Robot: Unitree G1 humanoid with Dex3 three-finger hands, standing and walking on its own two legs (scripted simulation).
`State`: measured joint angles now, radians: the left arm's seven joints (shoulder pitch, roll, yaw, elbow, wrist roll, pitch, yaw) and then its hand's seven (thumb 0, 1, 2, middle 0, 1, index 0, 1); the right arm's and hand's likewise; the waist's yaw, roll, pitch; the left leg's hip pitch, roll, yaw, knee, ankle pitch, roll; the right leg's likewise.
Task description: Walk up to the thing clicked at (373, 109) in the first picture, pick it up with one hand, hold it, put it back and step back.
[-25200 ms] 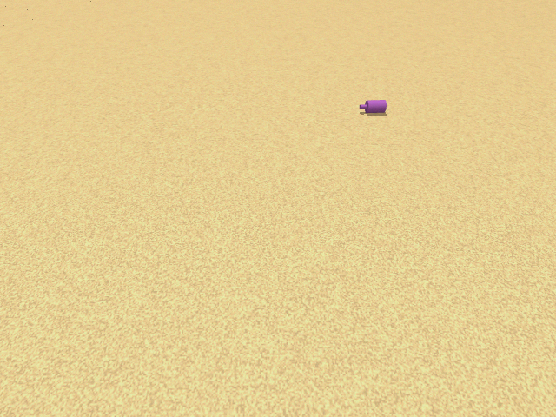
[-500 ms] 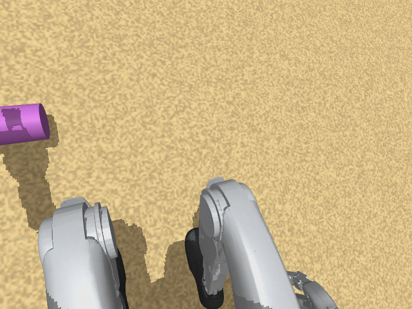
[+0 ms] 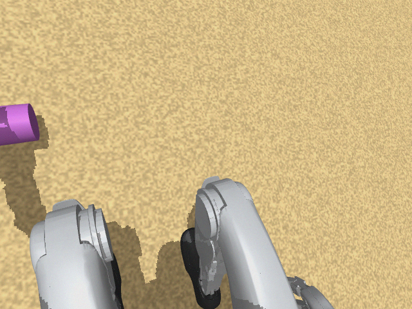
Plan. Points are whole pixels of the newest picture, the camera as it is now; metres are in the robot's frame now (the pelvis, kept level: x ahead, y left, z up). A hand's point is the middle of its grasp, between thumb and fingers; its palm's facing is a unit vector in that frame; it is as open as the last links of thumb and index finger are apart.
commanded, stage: rise first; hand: left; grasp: from above
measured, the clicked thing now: out of the picture +0.48 +0.37 -0.28
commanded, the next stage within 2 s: approach in 0.36 s
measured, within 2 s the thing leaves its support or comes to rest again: neither
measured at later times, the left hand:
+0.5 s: hand out of the picture +0.44 +0.37 -0.16, palm faces -0.45 -0.09 -0.89, open 14.0 cm
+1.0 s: hand out of the picture +0.49 +0.32 -0.15, palm faces -0.41 -0.06 -0.91, open 14.1 cm
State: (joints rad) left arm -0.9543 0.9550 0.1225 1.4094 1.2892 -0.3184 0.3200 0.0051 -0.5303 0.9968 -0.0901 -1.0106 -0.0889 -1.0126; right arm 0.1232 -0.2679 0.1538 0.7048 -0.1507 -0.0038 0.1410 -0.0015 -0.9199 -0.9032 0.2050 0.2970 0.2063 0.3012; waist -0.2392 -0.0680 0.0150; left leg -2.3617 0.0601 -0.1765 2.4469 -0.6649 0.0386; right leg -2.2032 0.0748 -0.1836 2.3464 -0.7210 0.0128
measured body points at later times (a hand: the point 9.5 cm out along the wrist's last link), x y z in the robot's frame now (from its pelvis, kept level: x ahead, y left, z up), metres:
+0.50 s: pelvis +0.00 +0.00 +0.00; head +0.24 +0.11 +0.37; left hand +0.46 +0.38 -0.11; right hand +0.08 -0.27 -0.09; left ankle +0.08 +0.12 -0.29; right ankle +0.10 -0.11 -0.29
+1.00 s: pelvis +0.00 +0.00 +0.01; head +0.25 +0.09 +0.37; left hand +0.51 +0.32 -0.10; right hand +0.03 -0.26 -0.08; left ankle +0.08 +0.12 -0.29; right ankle +0.10 -0.11 -0.29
